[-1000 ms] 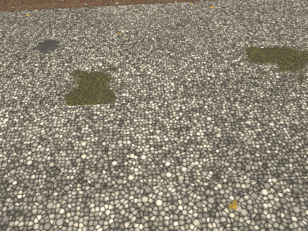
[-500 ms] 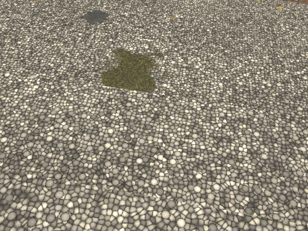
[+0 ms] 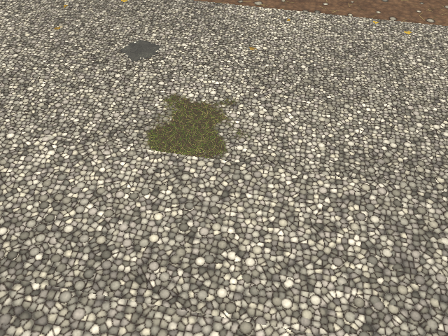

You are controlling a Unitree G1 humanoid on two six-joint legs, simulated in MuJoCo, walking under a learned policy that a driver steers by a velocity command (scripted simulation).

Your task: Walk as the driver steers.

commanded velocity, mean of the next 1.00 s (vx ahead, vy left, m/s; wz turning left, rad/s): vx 0.00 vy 0.00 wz -0.34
